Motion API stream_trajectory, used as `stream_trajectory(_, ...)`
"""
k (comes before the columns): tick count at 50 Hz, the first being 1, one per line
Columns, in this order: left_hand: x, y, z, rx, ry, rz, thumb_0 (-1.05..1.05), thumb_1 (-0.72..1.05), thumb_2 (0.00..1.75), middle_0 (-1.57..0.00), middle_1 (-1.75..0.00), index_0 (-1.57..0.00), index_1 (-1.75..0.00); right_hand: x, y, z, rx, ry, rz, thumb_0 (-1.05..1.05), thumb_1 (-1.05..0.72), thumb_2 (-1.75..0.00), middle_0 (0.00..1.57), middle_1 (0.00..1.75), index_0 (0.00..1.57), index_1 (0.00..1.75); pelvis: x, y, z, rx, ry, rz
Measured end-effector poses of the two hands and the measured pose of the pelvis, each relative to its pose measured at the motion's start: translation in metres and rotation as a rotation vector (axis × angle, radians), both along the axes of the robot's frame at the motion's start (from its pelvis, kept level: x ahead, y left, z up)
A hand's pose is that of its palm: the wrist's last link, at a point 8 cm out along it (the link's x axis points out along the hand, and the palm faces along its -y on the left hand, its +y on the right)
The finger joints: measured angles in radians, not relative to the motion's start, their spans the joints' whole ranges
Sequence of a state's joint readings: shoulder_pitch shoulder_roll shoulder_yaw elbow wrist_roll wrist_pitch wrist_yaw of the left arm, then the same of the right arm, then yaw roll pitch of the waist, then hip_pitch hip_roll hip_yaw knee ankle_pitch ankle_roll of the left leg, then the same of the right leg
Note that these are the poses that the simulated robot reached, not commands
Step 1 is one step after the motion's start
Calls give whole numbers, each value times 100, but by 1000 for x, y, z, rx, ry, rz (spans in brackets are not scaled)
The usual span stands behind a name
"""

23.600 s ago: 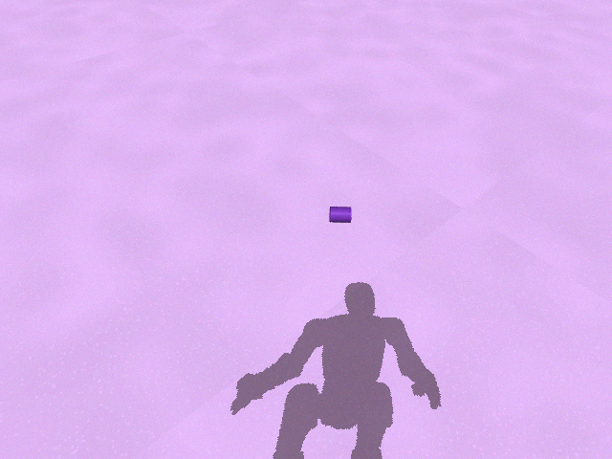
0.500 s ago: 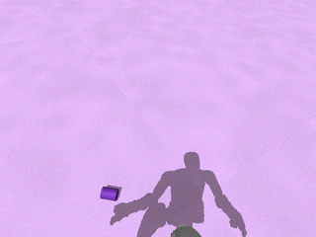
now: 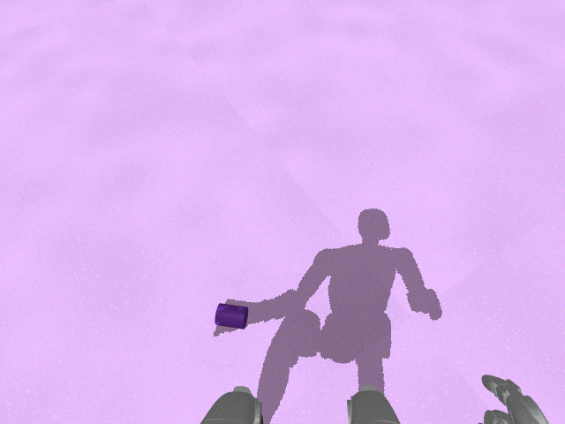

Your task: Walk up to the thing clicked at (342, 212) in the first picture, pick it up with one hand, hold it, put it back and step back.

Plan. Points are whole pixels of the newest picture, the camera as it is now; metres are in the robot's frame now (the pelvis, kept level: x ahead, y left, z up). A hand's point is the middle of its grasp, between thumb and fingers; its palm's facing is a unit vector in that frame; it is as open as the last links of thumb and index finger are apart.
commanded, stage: walk up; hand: left
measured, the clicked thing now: (231, 316) +0.47 +0.22 -0.69
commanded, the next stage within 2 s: none
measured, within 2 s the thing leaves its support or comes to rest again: neither
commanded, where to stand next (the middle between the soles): +0.09 -0.01 m, yaw -1 degrees
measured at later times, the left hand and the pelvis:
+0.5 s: hand out of the picture -0.02 +0.23 -0.14, palm faces -0.08 -0.94 -0.34, open 7.4 cm; pelvis -0.10 -0.06 +0.00, yaw -5 degrees
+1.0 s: hand out of the picture -0.04 +0.27 -0.09, palm faces +0.05 -0.89 -0.45, open 7.4 cm; pelvis -0.07 -0.03 +0.03, yaw +2 degrees
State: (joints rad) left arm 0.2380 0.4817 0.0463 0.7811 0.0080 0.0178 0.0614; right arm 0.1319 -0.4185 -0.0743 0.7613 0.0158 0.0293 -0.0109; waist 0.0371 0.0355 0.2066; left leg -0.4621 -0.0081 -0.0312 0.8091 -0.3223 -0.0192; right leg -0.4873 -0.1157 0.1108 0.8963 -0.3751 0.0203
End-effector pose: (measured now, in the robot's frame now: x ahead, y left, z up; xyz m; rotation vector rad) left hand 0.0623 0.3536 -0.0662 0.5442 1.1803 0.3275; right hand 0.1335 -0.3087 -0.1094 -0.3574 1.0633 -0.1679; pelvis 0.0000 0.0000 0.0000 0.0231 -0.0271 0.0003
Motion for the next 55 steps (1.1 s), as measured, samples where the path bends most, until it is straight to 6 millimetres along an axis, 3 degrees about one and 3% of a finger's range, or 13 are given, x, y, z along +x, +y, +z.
stream_trajectory(2, 16, 8, -16, -23, -38, 8, 0, 90, 90, -20, -30, -20, -30, -17, 12, -2, -19, 37, 6, 0, -90, -90, 20, 30, 20, 30, -6, 7, -5, 25, -23, -7)
stream_trajectory(5, 31, 0, -32, -82, -59, -15, 0, 91, 90, -20, -30, -20, -30, -49, 20, 7, -34, 90, -9, 0, -90, -90, 20, 30, 20, 30, -17, 11, -2, -22, -28, -9)
stream_trajectory(10, 30, -25, -51, -202, -31, -68, 0, 91, 90, -20, -30, -20, -30, -95, 6, 38, -117, 110, -72, 0, -90, -90, 21, 30, 21, 31, -37, 8, 9, -30, -7, -43)
stream_trajectory(19, -18, -61, -67, -286, 29, -144, 0, 90, 90, -20, -30, -20, -30, -192, -74, 80, -318, 40, -187, 0, -90, -90, 21, 30, 21, 31, -79, -21, 2, -16, -37, -138)
stream_trajectory(22, -43, -74, -56, -288, 2, -127, 0, 91, 90, -20, -30, -20, -30, -224, -107, 79, -326, 54, -201, 0, -90, -90, 21, 30, 21, 31, -90, -41, 0, -21, -53, -144)
stream_trajectory(25, -86, -81, -41, -248, -46, -69, 0, 91, 90, -20, -30, -20, -30, -243, -132, 67, -315, 92, -217, 0, -90, -90, 20, 30, 20, 31, -103, -58, 1, -43, -73, -87)
stream_trajectory(31, -182, -86, 14, -159, 63, 66, 0, 90, 90, -20, -30, -20, -30, -231, -116, 64, -97, 50, -190, 1, -90, -90, 20, 30, 20, 30, -110, -66, 44, -15, -78, -101)
stream_trajectory(35, -203, -77, 48, -81, 122, 90, 0, 90, 90, -20, -30, -20, -30, -232, -96, 57, 11, 56, -148, 1, -90, -90, 20, 30, 20, 30, -115, -67, 59, 2, -60, -93)
stream_trajectory(39, -192, -66, 62, -29, 88, 84, 1, 90, 90, -20, -30, -20, -30, -242, -80, 40, 69, 162, -118, 0, -90, -90, 20, 30, 20, 30, -116, -65, 57, -8, -40, -52)
stream_trajectory(43, -168, -57, 58, -30, 14, 84, 1, 90, 90, -20, -30, -20, -30, -237, -66, 29, 83, 247, -83, 1, -90, -90, 20, 30, 20, 30, -106, -59, 50, -22, -32, -17)
stream_trajectory(46, -148, -51, 45, -63, -33, 88, 0, 90, 90, -20, -30, -20, -30, -213, -57, 30, 64, 249, -51, 1, -90, -90, 20, 30, 20, 30, -90, -50, 44, -33, -29, 11)
stream_trajectory(51, -110, -42, 6, -147, -40, 71, 0, 90, 90, -20, -30, -20, -30, -149, -43, 39, -14, 131, -14, 1, -90, -90, 20, 30, 20, 30, -62, -27, 29, 6, -33, 19)
stream_trajectory(55, -72, -55, -10, -228, -13, 44, 0, 90, 90, -20, -30, -20, -30, -116, -36, 57, -52, 31, -12, 0, -90, -90, 20, 30, 20, 30, -41, -18, 32, -21, -29, 43)
